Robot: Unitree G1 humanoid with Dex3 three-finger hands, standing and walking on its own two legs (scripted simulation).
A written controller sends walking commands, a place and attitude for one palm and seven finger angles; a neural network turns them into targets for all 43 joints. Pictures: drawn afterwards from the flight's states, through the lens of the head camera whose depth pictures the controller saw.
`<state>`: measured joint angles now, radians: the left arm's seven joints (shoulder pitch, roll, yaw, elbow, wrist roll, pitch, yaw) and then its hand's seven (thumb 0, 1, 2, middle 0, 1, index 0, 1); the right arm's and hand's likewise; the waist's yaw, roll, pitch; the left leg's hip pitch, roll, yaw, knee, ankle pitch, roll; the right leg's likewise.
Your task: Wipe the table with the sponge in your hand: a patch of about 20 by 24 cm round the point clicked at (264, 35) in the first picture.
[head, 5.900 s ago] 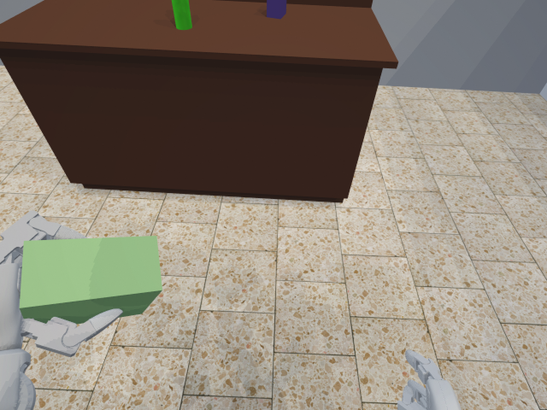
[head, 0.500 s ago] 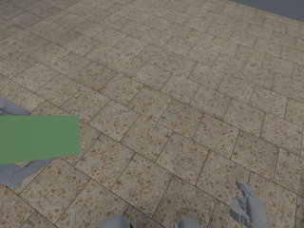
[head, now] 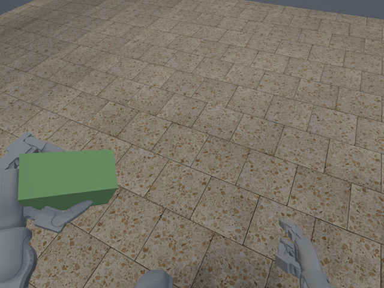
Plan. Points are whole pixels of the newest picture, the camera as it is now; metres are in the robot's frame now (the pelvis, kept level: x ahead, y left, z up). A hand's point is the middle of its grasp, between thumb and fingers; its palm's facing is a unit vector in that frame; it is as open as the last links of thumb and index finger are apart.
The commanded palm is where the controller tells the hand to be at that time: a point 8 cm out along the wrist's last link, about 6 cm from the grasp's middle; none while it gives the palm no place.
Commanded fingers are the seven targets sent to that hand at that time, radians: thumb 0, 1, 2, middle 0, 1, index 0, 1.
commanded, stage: turn to face it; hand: left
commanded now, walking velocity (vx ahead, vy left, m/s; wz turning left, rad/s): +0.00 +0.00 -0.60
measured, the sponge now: (84, 181) +0.25 +0.20 +0.15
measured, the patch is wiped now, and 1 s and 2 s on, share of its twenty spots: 0.00 0.00 0.00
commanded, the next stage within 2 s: none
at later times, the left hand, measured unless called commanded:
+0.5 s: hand (99, 189) +0.22 +0.15 +0.18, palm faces +0.14 -0.90 -0.42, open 10.5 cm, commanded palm +0.18 +0.22 +0.19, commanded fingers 0.00 0.10 1.30 -1.20 -1.60 -1.20 -1.60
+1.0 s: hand (215, 212) +0.20 -0.01 +0.17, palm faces -0.27 -0.81 -0.52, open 10.5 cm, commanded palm +0.17 +0.09 +0.19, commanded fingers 0.00 0.10 1.30 -1.20 -1.60 -1.20 -1.60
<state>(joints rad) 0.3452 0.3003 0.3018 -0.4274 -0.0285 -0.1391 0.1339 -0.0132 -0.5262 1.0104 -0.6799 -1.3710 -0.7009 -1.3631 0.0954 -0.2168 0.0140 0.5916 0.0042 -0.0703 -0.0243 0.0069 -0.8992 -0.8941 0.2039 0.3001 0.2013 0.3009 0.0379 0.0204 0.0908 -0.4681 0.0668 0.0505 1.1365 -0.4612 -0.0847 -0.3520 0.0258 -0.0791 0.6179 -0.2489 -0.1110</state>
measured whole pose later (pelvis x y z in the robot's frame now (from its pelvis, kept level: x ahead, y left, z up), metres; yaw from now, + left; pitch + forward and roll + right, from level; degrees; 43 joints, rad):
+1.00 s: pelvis -0.12 -0.05 +0.00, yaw -34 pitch +1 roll +1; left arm 0.51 0.43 0.41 -0.67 -0.05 -0.21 0.12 -0.01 -0.53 1.01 -0.68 -1.37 -0.70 -1.37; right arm 0.10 -0.24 -0.02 0.55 0.01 0.02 0.00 0.01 -0.90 -0.89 0.20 0.30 0.20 0.30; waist -0.04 -0.02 0.20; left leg -0.48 0.09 0.05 1.06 -0.52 -0.09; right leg -0.37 0.02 0.02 0.60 -0.25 -0.03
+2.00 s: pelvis -0.24 -0.07 +0.02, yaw -69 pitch +2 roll +3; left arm 0.48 0.39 0.36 -0.54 -0.06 -0.19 0.15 -0.01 -0.53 1.01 -0.67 -1.37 -0.69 -1.37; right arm 0.14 -0.26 -0.03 0.54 0.02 0.08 -0.01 0.01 -0.91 -0.90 0.19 0.30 0.20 0.30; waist 0.02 0.00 0.04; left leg -0.43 0.04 0.00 0.88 -0.38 -0.08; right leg -0.29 0.12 0.10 0.41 -0.14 -0.12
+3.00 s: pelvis -0.27 +0.04 +0.00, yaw -105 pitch -1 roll +1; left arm 0.49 0.39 0.43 -0.54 -0.03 -0.16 0.14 -0.01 -0.53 1.01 -0.67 -1.37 -0.69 -1.37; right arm 0.18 -0.20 -0.01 0.53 0.02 0.04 -0.01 0.01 -0.90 -0.90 0.20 0.30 0.19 0.30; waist 0.04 -0.03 0.08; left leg -0.26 0.08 0.12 0.59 -0.31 -0.03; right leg -0.56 0.06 0.01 1.07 -0.41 0.03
